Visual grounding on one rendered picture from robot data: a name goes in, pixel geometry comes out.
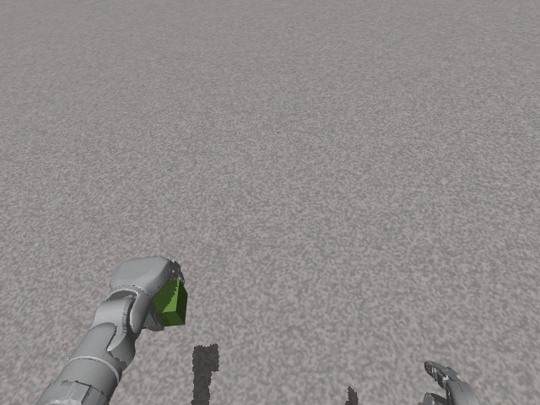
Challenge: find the left robot hand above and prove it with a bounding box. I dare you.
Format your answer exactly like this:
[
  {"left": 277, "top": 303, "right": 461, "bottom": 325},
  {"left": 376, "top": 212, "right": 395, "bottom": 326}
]
[{"left": 110, "top": 256, "right": 185, "bottom": 332}]

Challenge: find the right robot hand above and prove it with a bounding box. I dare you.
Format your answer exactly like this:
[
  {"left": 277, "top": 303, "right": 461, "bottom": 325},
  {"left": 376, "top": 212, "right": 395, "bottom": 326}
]
[{"left": 418, "top": 361, "right": 481, "bottom": 405}]

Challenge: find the left robot arm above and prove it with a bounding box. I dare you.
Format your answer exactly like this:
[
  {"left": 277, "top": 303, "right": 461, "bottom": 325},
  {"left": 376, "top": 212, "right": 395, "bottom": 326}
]
[{"left": 35, "top": 285, "right": 151, "bottom": 405}]

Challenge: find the small box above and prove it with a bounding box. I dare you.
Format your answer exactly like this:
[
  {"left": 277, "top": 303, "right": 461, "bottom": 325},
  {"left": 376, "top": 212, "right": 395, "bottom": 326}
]
[{"left": 142, "top": 279, "right": 188, "bottom": 329}]

